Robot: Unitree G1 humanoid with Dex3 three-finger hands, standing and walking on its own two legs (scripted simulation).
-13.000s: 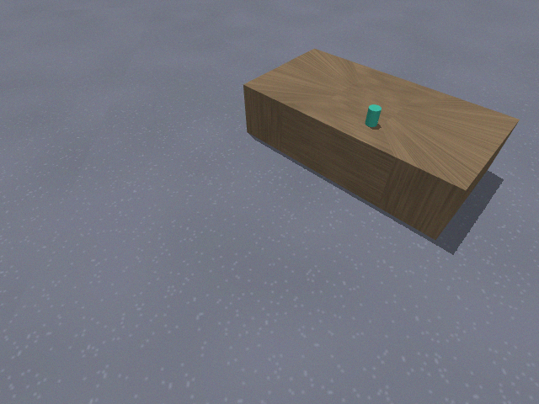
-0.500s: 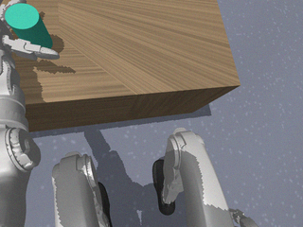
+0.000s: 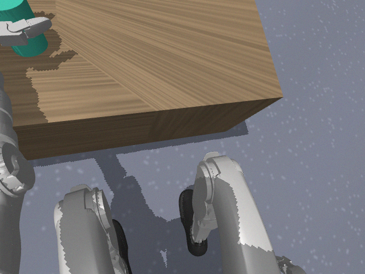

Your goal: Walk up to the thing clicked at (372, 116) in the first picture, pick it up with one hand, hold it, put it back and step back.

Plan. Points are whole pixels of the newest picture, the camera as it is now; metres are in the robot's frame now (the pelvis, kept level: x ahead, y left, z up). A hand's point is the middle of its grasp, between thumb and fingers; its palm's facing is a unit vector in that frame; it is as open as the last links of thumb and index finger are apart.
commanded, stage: close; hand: left
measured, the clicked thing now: (18, 24) +0.60 +0.20 +0.00
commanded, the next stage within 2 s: settle in 0.28 s
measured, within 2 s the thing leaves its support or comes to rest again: neither
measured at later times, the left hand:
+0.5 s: hand (8, 11) +0.60 +0.20 +0.03, palm faces +0.08 -1.00 -0.01, open 6.0 cm
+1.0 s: hand out of the picture +0.60 +0.21 +0.10, palm faces +0.10 -0.99 -0.04, open 5.4 cm
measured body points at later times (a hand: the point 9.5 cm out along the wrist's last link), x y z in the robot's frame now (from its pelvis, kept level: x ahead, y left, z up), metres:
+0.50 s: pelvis +0.00 +0.00 +0.00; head +0.25 +0.06 +0.38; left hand +0.59 +0.26 +0.03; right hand +0.03 -0.27 -0.09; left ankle +0.08 +0.12 -0.34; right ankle +0.12 -0.13 -0.34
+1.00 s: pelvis +0.01 +0.00 +0.06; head +0.24 +0.04 +0.44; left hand +0.59 +0.26 +0.11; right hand +0.04 -0.27 -0.05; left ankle +0.08 +0.12 -0.34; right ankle +0.12 -0.13 -0.34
